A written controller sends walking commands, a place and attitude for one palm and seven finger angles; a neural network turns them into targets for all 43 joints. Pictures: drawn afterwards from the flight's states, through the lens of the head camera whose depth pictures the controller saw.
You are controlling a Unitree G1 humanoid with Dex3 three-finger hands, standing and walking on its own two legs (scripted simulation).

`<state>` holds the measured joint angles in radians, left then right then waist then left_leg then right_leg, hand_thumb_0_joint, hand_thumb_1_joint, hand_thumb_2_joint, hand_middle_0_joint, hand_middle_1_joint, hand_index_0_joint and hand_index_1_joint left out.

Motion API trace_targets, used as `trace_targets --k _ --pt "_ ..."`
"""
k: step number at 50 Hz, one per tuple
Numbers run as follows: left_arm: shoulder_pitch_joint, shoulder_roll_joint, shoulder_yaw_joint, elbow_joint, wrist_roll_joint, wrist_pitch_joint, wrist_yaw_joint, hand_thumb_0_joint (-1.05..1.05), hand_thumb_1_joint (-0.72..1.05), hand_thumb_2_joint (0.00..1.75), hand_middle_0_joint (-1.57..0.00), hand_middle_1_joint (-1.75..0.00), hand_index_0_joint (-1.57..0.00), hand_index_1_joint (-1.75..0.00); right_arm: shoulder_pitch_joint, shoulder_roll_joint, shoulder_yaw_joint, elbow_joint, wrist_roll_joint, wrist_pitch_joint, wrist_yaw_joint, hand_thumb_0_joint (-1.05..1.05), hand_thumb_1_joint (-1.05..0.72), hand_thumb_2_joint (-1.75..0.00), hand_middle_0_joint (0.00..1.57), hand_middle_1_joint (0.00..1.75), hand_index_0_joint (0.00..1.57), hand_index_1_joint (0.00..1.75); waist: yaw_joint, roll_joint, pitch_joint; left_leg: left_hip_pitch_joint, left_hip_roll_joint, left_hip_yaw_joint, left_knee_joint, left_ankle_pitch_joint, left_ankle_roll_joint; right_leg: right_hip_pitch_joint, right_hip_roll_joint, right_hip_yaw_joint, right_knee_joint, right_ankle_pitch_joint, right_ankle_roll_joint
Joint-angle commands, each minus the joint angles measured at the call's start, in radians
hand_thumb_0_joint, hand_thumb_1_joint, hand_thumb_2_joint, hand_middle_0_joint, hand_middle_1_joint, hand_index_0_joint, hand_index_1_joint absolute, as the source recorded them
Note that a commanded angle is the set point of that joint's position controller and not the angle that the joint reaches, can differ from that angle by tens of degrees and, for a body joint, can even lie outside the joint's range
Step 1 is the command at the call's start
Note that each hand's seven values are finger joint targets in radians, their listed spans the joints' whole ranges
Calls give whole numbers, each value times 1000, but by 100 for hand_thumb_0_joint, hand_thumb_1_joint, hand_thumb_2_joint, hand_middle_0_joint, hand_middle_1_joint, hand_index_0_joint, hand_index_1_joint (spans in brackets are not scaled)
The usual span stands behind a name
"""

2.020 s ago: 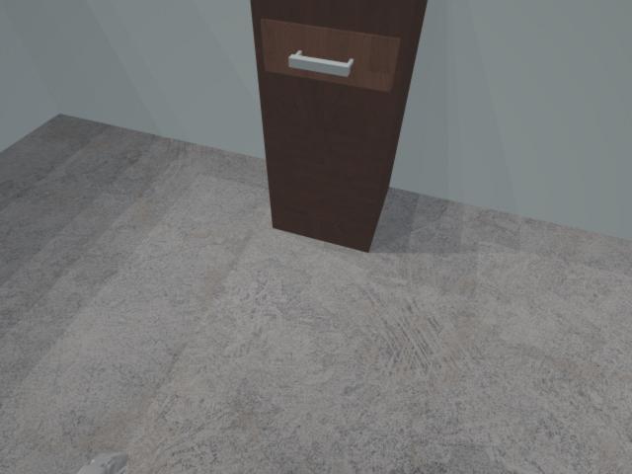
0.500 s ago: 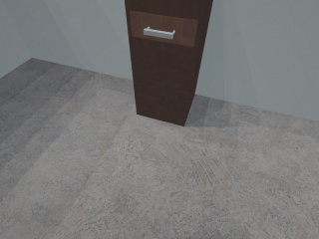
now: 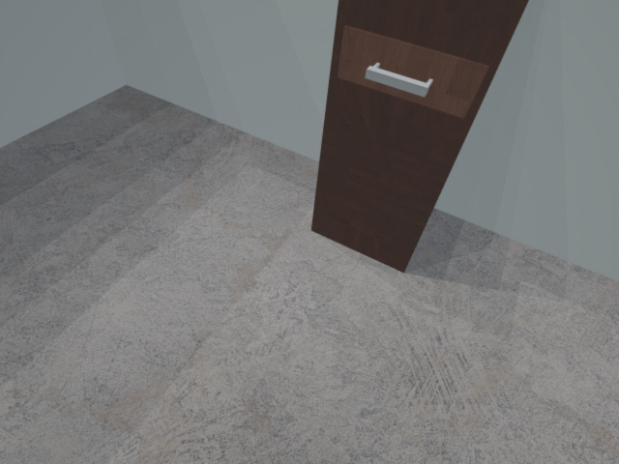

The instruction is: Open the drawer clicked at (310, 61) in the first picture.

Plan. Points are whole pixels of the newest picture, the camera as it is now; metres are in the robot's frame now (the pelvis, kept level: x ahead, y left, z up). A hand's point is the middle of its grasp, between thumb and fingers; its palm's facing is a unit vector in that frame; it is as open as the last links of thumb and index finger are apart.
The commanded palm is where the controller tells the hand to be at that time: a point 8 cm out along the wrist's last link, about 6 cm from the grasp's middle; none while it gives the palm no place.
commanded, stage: walk to a spot facing it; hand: left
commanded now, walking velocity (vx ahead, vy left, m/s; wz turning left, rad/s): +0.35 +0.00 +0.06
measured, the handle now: (399, 77) +1.03 -0.20 +0.02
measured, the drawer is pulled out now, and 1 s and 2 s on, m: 0.00 0.00 0.00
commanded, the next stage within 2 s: turn to face it in 0.22 s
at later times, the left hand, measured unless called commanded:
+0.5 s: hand (238, 373) +0.29 +0.12 -0.16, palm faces +0.07 -0.98 -0.21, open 7.3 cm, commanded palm none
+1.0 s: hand (215, 352) +0.33 +0.17 -0.17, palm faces -0.11 -0.97 -0.21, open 7.4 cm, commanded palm none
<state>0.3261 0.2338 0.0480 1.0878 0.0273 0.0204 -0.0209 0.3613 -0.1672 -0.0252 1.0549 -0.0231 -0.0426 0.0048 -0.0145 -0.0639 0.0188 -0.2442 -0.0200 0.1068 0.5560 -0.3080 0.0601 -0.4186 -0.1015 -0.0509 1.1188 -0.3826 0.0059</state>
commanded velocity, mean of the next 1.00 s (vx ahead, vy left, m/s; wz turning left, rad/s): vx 0.08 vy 0.00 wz -0.38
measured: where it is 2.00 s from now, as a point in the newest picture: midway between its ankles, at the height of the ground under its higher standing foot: (325, 415)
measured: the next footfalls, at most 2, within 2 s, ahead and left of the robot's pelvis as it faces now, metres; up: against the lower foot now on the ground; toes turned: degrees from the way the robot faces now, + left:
right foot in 0.38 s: +0.33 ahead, -0.12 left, +0.00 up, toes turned -6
left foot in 0.94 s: +0.31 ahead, +0.08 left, +0.00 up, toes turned -11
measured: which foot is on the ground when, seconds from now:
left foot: down 0.00-0.40, up 0.42-0.92, down 0.94-1.00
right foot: up 0.00-0.36, down 0.38-0.94, up 0.96-1.00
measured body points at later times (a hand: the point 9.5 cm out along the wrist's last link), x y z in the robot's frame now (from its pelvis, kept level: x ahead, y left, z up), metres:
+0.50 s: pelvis +0.21 -0.05 -0.01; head +0.24 -0.07 +0.44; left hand +0.29 +0.17 -0.15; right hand +0.17 -0.27 -0.18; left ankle +0.09 +0.07 -0.64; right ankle +0.29 -0.12 -0.73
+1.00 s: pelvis +0.25 -0.02 +0.00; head +0.28 -0.01 +0.45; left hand +0.33 +0.22 -0.15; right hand +0.32 -0.28 -0.12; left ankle +0.27 +0.09 -0.73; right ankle +0.28 -0.12 -0.71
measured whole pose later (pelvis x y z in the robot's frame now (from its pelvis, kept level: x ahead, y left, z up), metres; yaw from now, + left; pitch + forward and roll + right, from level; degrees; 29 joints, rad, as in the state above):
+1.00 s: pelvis +0.25 -0.02 +0.00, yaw -14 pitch +0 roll +0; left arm 0.26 0.22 0.10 0.98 0.02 0.05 0.00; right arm 0.13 -0.16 -0.03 0.93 -0.02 0.00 -0.03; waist 0.05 -0.05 0.04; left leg -0.23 0.01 0.06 0.51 -0.28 0.01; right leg -0.44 0.09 0.06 0.77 -0.38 -0.01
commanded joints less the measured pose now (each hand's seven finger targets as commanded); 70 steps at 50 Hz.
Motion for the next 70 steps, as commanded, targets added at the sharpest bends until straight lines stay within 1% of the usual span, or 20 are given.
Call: trace_targets --k 1,13,17,18,20,21,23,27,33,39,44,45,47,48,52,62,64,66,67,70 --pt "-40 22 8 -89 8 -51 1 0 90 90 -20 -30 -20 -30 93 -128 -27 -1 10 -43 -27 0 -90 -90 20 30 20 30 2 136 67 97 256 -336 -396 79 103 -217 -43 28 17 143 20" --pt "-244 -38 10 -159 -8 -58 5 0 90 90 -20 -30 -20 -30 190 -86 -33 80 2 -43 -40 0 -90 -90 20 30 20 30 -46 166 146 227 254 -159 -336 477 109 -181 5 -54 -427 213 2" --pt "0 -4 25 -89 -2 -76 12 0 90 90 -20 -30 -20 -30 139 -121 -40 79 6 -37 -45 0 -90 -90 20 30 20 30 70 133 28 212 229 -94 -43 754 56 162 87 -93 -568 267 -42" --pt "131 41 38 -47 5 -89 19 0 90 90 -20 -30 -20 -30 136 -111 -41 72 12 -38 -41 0 -90 -90 20 30 20 30 119 64 -58 103 189 -67 159 674 17 381 52 -35 -591 364 -69" --pt "259 189 63 -14 -11 -97 37 0 90 90 -20 -30 -20 -30 206 -53 -30 41 27 -39 -39 0 -90 -90 20 30 20 30 99 -191 -249 -207 -16 -45 744 -285 -57 623 -371 547 -715 878 -289" --pt "175 155 64 -31 -19 -92 42 0 90 90 -20 -30 -20 -30 161 -64 -32 48 26 -33 -46 0 -90 -90 20 30 20 30 94 -121 -214 -201 50 -127 774 -249 -50 543 -326 489 -730 824 -309" --pt "43 83 41 -69 -15 -84 47 0 90 90 -20 -30 -20 -30 10 -38 -30 7 15 -18 -37 0 -90 -90 20 30 20 30 62 -1 -42 -251 103 -109 761 -160 -67 305 -254 369 -769 807 -272" --pt "-61 38 34 -106 -7 -72 53 0 90 90 -20 -30 -20 -30 20 -19 -30 -2 2 40 -36 0 -90 -90 20 30 20 30 -19 -4 -36 -164 132 -89 600 -65 -106 76 -154 187 -817 696 -194" --pt "-50 100 53 -125 -5 -45 37 0 90 90 -20 -30 -20 -30 -111 -69 -38 -83 -1 58 -27 0 -90 -90 20 30 20 30 9 -28 -74 -235 111 -85 438 -9 -130 139 -104 287 -846 374 -187" --pt "-7 125 68 -141 -2 -27 34 0 90 90 -20 -30 -20 -30 -235 -92 -40 -157 11 49 -34 0 -90 -90 20 30 20 30 56 -41 -72 -204 72 -97 260 -89 -129 211 -113 411 -809 424 -203" --pt "-64 138 78 -173 -5 -8 37 0 90 90 -20 -30 -20 -30 -157 -101 -44 -151 24 37 -46 0 -90 -90 20 30 20 30 18 -44 -100 31 42 -100 -56 -3 -104 146 -68 437 -734 431 -151" --pt "-81 122 72 -184 -11 -6 36 0 90 90 -20 -30 -20 -30 -112 -118 -47 -139 23 29 -52 0 -90 -90 20 30 20 30 -3 -12 -117 168 73 -103 -168 64 -91 72 -14 392 -686 379 -108" --pt "-78 50 58 -218 -18 -5 22 0 90 90 -20 -30 -20 -30 -116 -246 -68 -164 7 30 -53 0 -90 -90 20 30 20 30 -3 367 -63 258 445 -456 -326 217 46 -221 181 123 -325 -148 1" --pt "-93 86 66 -211 -5 0 22 0 90 90 -20 -30 -20 -30 -152 -229 -60 -183 1 37 -52 0 -90 -90 20 30 20 30 1 240 -18 134 486 -432 -306 296 113 -186 133 123 -153 -155 16" --pt "-22 70 75 -169 1 25 8 0 90 90 -20 -30 -20 -30 -246 -162 -39 -204 -3 30 -54 0 -90 -90 20 30 20 30 64 185 8 36 307 -162 -273 348 76 -144 105 94 82 -6 40" --pt "-135 24 32 -203 -9 8 10 0 90 90 -20 -30 -20 -30 -57 -215 -67 -105 -5 39 -39 0 -90 -90 20 30 20 30 -17 273 -43 178 330 -77 -113 612 61 72 91 -32 -484 -6 21" --pt "-33 65 39 -165 -4 -12 12 0 90 90 -20 -30 -20 -30 -56 -203 -65 -98 5 40 -31 0 -90 -90 20 30 20 30 33 166 -109 84 271 -18 26 417 -18 307 71 -14 -736 244 6" --pt "84 222 64 -118 -4 -31 31 0 90 90 -20 -30 -20 -30 -129 -94 -28 -155 9 40 -24 0 -90 -90 20 30 20 30 94 -237 -124 -330 103 34 374 -338 -110 531 -287 420 -793 561 -162" --pt "100 203 55 -117 -9 -29 37 0 90 90 -20 -30 -20 -30 -149 -116 -33 -156 4 44 -28 0 -90 -90 20 30 20 30 110 -154 -109 -348 115 -60 466 -331 -96 486 -292 389 -804 435 -224" --pt "7 113 40 -115 -9 -44 42 0 90 90 -20 -30 -20 -30 -147 -119 -39 -111 -8 35 -9 0 -90 -90 20 30 20 30 61 -90 -1 -403 147 -73 545 -141 -96 411 -189 302 -843 268 -201"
